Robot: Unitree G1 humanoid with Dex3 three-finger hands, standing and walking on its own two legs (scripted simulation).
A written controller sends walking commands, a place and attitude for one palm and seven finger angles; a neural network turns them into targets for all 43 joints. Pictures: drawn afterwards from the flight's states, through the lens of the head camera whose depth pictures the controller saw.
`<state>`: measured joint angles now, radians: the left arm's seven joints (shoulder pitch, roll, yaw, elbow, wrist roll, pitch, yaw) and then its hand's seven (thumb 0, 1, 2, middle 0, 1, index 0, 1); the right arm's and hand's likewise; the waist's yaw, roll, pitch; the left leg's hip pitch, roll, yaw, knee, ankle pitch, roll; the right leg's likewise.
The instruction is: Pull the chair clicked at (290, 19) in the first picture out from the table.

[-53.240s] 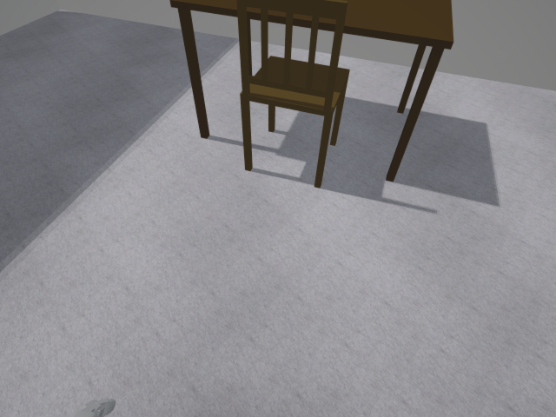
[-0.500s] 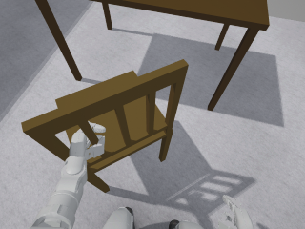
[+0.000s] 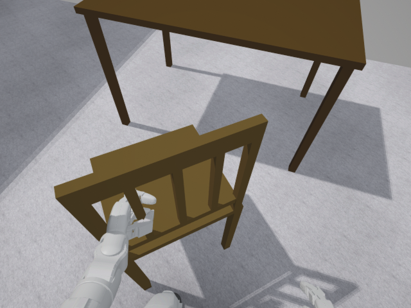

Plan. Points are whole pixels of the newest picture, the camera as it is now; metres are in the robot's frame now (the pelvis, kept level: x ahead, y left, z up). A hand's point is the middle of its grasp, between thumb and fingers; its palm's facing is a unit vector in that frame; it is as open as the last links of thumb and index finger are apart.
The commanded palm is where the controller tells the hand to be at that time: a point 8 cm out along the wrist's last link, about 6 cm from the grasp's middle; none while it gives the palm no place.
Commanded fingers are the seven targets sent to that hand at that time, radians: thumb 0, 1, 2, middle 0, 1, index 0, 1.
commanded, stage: stop walking, hand still on the chair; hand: left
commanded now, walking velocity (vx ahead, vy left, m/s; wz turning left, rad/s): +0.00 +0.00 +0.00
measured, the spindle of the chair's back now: (179, 198) +0.37 +0.08 -0.08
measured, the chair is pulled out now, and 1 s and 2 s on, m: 0.57 0.57 0.58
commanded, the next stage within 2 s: open the thumb and straighten the fingers in 0.64 s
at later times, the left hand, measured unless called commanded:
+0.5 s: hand (147, 222) +0.29 +0.14 -0.07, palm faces +0.07 -0.98 -0.16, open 5.4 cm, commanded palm +0.27 +0.19 -0.05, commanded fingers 0.00 0.90 0.90 -0.50 -1.45 -0.50 -1.45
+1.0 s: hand (144, 219) +0.30 +0.15 -0.07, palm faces +0.05 -0.99 -0.15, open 8.3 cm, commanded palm +0.28 +0.21 -0.05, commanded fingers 0.00 -0.55 0.20 -0.40 -1.16 -0.40 -1.16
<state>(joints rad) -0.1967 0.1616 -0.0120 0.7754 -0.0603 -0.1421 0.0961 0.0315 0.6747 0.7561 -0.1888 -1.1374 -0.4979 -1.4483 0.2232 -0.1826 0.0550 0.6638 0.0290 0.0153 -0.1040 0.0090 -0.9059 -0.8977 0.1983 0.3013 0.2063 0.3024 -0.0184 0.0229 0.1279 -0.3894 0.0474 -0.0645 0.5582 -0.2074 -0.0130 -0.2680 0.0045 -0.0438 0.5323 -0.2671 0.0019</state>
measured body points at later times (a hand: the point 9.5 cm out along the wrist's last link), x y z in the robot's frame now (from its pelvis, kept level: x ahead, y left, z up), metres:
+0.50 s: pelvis +0.06 -0.01 +0.01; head +0.08 -0.01 +0.45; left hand +0.29 +0.20 -0.05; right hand +0.20 -0.25 -0.10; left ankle +0.11 +0.14 -0.73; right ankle +0.04 -0.13 -0.73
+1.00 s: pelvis +0.07 +0.00 -0.02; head +0.10 -0.01 +0.43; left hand +0.30 +0.21 -0.06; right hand +0.21 -0.26 -0.11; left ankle +0.11 +0.14 -0.73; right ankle +0.04 -0.13 -0.73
